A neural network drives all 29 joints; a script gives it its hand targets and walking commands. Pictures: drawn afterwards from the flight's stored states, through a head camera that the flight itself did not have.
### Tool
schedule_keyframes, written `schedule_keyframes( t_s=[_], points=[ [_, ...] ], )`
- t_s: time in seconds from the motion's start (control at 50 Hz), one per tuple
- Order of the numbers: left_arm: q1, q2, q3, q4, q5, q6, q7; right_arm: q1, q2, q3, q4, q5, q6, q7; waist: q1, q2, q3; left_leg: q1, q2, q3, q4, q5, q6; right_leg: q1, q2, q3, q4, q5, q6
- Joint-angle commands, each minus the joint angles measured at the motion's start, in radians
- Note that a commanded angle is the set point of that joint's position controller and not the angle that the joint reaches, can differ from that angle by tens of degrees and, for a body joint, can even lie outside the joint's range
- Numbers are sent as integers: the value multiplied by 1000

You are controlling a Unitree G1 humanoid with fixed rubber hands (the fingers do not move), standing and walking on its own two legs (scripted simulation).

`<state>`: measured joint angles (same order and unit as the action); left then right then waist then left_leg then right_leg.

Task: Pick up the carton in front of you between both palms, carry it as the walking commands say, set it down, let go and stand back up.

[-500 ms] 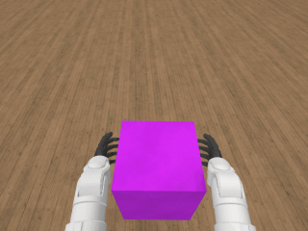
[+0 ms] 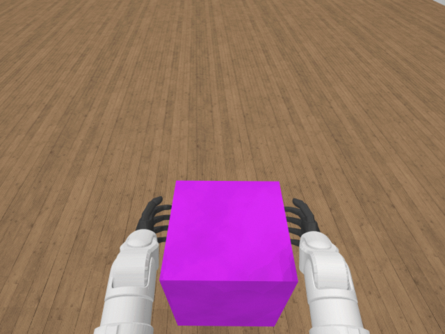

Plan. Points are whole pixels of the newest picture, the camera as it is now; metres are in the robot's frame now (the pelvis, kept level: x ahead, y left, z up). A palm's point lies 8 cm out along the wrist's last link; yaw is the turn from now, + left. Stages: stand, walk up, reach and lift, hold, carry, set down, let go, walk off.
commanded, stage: hold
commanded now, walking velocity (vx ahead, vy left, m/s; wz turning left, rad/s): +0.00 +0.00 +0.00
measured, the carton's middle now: (226, 255) +0.28 +0.00 -0.06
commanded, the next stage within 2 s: set down in 0.10 s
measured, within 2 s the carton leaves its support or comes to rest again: neither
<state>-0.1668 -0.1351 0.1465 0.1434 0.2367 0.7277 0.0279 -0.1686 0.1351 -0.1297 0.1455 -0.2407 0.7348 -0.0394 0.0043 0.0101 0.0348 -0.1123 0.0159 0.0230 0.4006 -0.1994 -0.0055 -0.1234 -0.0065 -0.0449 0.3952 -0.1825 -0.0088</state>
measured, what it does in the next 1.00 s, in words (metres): lowers itself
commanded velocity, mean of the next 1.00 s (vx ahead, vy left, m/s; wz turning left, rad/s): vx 0.00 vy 0.00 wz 0.00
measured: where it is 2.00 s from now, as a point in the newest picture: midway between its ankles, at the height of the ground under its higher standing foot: outside the picture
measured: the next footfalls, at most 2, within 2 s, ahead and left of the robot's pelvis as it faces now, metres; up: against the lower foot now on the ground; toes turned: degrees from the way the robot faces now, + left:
none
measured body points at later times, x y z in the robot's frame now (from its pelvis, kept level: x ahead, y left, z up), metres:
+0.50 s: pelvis -0.04 +0.00 -0.03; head +0.00 +0.00 +0.42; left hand +0.32 +0.16 -0.02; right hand +0.33 -0.14 -0.02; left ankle +0.02 +0.12 -0.74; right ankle +0.02 -0.11 -0.74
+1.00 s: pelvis -0.04 +0.01 -0.14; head +0.18 +0.02 +0.25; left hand +0.39 +0.17 -0.22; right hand +0.39 -0.13 -0.22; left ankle +0.02 +0.12 -0.74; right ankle +0.03 -0.11 -0.74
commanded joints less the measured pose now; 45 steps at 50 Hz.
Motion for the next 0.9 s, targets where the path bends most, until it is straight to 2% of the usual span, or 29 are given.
schedule_keyframes(
  t_s=[0.0,0.1,0.14,0.22,0.26,0.3,0.34,0.4,0.46,0.52,0.58,0.66,0.72,0.76,0.8,0.88],
  points=[
    [-462,-904,-525,-71,-242,-52,-241,-462,907,516,-92,244,-57,238,-8,-15,-281,55,-97,-116,-44,196,27,158,80,137,-27,221,-1],
    [-514,-937,-493,-13,-229,-50,-256,-528,936,498,-42,244,-53,263,-1,-12,-236,32,-89,-118,-54,91,34,121,76,132,-39,97,-9],
    [-586,-941,-453,42,-212,-53,-263,-599,936,458,17,226,-56,273,0,-7,-194,0,-84,-112,-57,-12,36,94,73,128,-38,-6,-14],
    [-780,-965,-327,237,-156,-90,-294,-785,958,328,221,170,-94,307,-1,6,-141,-75,-68,-105,-35,-237,47,33,68,121,-4,-225,-19],
    [-884,-970,-236,360,-105,-125,-303,-889,968,233,343,121,-129,318,-2,5,-131,-105,-66,-112,-7,-297,50,-4,68,127,25,-285,-21],
    [-954,-939,-137,459,-50,-157,-291,-967,949,140,440,75,-161,306,3,-1,-109,-132,-68,-116,24,-325,53,-46,68,134,45,-333,-23],
    [-976,-877,-25,532,18,-187,-266,-992,900,36,511,12,-187,280,8,-10,-87,-158,-72,-111,64,-313,53,-103,68,138,63,-352,-23],
    [-953,-761,121,583,114,-232,-225,-972,792,-101,573,-78,-225,235,17,-16,-76,-221,-82,-99,119,-267,52,-185,80,124,111,-307,-22],
    [-941,-673,181,584,157,-291,-202,-947,696,-170,585,-133,-292,205,12,-14,-128,-315,-96,-88,185,-183,41,-274,94,115,184,-195,-16],
    [-942,-665,145,564,142,-383,-196,-930,684,-150,567,-131,-389,189,4,-14,-260,-389,-114,-83,265,-54,24,-344,108,113,263,-70,-5],
    [-960,-717,44,546,91,-484,-201,-946,733,-61,547,-85,-491,184,-4,-12,-408,-455,-129,-81,349,44,12,-417,122,106,348,32,1],
    [-1015,-821,-142,506,13,-585,-210,-1008,843,132,497,-3,-594,182,2,-3,-727,-530,-146,-73,484,161,-7,-474,138,102,488,160,17],
    [-1067,-864,-299,413,-62,-613,-203,-1070,896,296,389,79,-623,176,9,-4,-1065,-547,-155,-67,596,306,-17,-481,152,95,601,301,31],
    [-1075,-877,-371,360,-110,-611,-192,-1085,909,372,334,124,-618,171,10,-4,-1227,-558,-159,-67,653,368,-25,-518,157,91,663,349,36],
    [-1069,-880,-404,342,-138,-596,-182,-1074,914,406,325,148,-602,166,11,-1,-1271,-604,-160,-66,690,363,-31,-587,162,89,703,330,41],
    [-1044,-883,-359,412,-123,-544,-190,-1046,910,366,402,140,-555,174,21,-12,-1118,-756,-163,-63,724,198,-28,-781,167,77,736,148,47]
  ],
)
